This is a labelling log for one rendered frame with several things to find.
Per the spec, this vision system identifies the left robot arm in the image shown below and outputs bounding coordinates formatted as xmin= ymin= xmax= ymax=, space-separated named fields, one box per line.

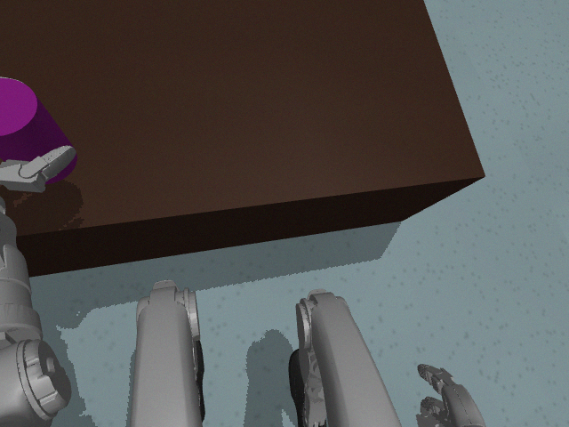
xmin=0 ymin=197 xmax=71 ymax=427

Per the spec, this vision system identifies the right robot hand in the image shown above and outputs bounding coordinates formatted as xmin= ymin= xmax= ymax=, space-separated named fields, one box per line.
xmin=416 ymin=364 xmax=486 ymax=427

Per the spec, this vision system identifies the can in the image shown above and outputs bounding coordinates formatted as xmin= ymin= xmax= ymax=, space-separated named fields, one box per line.
xmin=0 ymin=78 xmax=77 ymax=184

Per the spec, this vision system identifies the left robot hand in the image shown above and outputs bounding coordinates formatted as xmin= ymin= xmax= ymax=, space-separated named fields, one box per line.
xmin=0 ymin=77 xmax=76 ymax=193

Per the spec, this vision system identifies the right robot foot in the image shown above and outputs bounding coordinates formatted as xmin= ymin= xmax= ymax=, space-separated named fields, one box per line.
xmin=289 ymin=349 xmax=326 ymax=427

